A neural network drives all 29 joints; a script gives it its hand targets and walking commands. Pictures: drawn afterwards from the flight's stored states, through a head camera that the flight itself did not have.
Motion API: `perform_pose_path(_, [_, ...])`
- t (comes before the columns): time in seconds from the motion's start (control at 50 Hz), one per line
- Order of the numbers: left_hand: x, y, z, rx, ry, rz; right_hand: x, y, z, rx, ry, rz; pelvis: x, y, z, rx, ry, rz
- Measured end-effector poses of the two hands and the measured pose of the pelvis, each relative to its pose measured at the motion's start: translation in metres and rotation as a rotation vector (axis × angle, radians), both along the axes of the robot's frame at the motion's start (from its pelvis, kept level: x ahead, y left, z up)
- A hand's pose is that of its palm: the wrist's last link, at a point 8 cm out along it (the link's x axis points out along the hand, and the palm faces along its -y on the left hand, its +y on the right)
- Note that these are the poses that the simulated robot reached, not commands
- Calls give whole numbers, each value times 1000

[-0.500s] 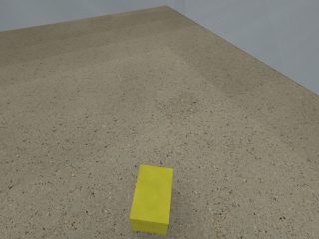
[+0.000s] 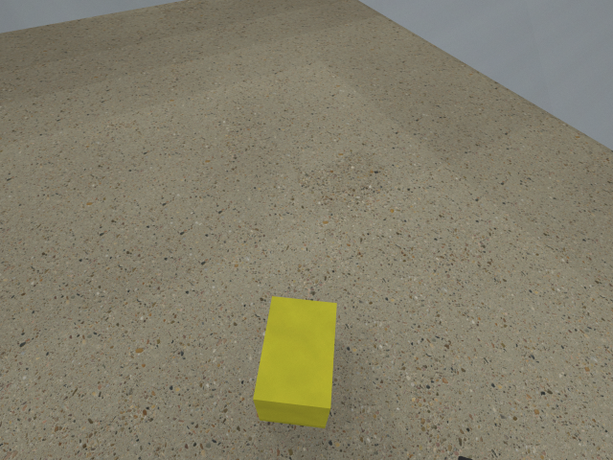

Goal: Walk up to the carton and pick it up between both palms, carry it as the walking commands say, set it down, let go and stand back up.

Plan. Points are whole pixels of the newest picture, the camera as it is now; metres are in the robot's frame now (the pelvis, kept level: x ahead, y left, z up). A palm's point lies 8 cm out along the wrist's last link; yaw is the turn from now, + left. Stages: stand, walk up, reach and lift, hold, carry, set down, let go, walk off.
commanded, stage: reach and lift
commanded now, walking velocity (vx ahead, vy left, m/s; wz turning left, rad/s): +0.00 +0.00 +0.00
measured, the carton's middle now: (298, 361) +0.48 +0.01 -0.65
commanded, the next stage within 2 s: none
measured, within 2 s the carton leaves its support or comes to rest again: neither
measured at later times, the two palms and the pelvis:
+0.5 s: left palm out of the picture +0.17 +0.20 -0.15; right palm out of the picture +0.16 -0.22 -0.15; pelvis -0.03 -0.01 -0.05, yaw -1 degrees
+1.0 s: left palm (191, 378) +0.29 +0.19 -0.17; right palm (427, 381) +0.27 -0.21 -0.18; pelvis -0.08 -0.01 -0.08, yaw +0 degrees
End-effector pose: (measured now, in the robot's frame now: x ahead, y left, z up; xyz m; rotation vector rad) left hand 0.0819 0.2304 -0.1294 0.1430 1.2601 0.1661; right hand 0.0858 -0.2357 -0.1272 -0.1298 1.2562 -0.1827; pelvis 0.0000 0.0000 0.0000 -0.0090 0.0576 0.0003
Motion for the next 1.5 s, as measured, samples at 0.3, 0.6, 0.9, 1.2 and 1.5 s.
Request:
perform_pose_path(0.3, [64, -28, 3, -61, 58, -29, 52, 10, -2, 28, 66, 34, 2, -6, -14, 16, 168, -34])
perform_pose_path(0.6, [91, -30, -29, -53, -119, -64, 79, 14, -29, 35, -123, 34, -45, -16, -54, 16, 199, -18])
perform_pose_path(0.9, [174, -34, -41, -55, -241, -54, 159, 23, -44, 13, -235, 44, -81, -15, -78, 14, 244, -1])
perform_pose_path(1.2, [268, -50, -59, -54, -420, -35, 251, 30, -61, 29, -426, 5, -84, -9, -94, 19, 469, -6])
perform_pose_path(1.5, [356, -53, -76, -63, -587, -40, 341, 31, -75, 30, -601, 16, -71, -14, -106, 23, 694, -8])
